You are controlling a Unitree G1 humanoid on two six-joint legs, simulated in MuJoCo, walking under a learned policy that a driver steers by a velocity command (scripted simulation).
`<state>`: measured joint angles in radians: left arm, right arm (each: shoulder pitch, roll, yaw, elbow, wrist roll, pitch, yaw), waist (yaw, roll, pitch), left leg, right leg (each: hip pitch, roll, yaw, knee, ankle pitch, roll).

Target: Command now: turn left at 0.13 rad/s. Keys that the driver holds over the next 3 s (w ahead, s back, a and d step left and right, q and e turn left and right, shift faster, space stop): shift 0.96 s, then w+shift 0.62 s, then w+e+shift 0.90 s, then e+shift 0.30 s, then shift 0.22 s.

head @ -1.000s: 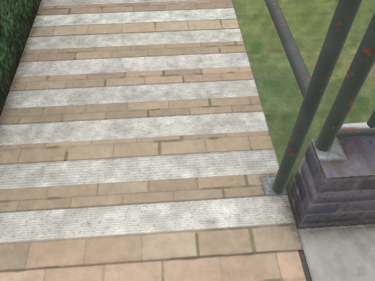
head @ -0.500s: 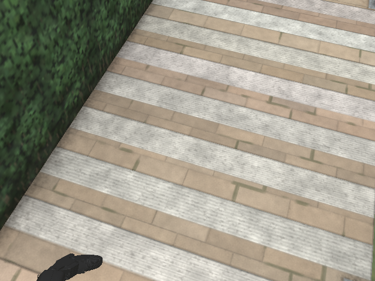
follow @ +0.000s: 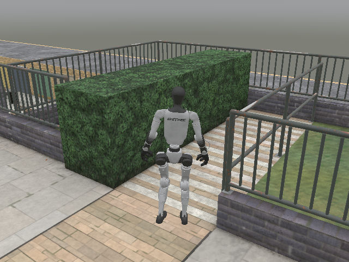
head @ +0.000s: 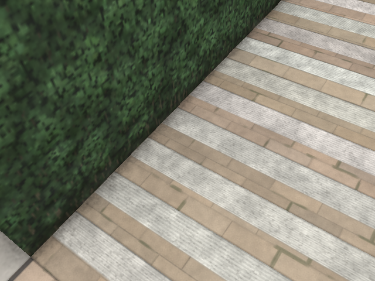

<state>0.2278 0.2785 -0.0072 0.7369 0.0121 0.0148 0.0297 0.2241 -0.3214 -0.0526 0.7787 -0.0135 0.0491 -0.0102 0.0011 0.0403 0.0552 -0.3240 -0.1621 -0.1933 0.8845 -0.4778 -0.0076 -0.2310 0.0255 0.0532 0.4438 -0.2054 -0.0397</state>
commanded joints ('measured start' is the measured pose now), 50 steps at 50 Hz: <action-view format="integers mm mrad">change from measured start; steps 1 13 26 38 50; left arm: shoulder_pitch -11 58 26 45 62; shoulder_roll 139 108 94 69 71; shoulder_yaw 34 32 31 22 35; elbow -36 70 229 319 355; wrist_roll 0 -14 -4 -5 -1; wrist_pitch -12 -11 4 1 8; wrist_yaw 2 -11 -9 -2 -1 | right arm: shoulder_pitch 70 -9 14 48 122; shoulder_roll -68 -108 -52 -19 -32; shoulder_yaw -11 18 46 56 40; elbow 3 145 263 322 343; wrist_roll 6 -2 2 3 -2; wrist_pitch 3 -30 -49 -54 -49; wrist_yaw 5 -27 -30 -33 -33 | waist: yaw -22 42 9 6 -12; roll -200 31 -27 -38 -5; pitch -84 -71 12 4 -13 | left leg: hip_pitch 12 257 147 144 127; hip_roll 26 260 225 219 191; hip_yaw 50 -13 -3 10 -12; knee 1 -528 -587 -586 -587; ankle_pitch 4 497 305 314 -168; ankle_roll -28 77 68 70 119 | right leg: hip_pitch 98 37 83 85 24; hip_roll -190 -73 -83 -90 -24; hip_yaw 164 91 98 97 56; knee -111 -90 -105 -103 -25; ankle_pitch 455 146 94 97 -352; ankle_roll -125 -23 -12 -11 -42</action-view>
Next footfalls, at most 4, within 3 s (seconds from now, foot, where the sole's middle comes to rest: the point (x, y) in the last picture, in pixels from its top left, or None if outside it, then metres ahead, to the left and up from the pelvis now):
0.22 left None -0.01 0.11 -0.78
1.26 right None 0.13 -0.14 -0.78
1.72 left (201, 251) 0.58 0.04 -0.78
2.20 right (260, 161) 0.98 -0.22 -0.78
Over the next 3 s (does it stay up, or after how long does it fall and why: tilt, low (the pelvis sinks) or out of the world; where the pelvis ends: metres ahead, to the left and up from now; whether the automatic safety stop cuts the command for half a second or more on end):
stays up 1.31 -0.42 -0.01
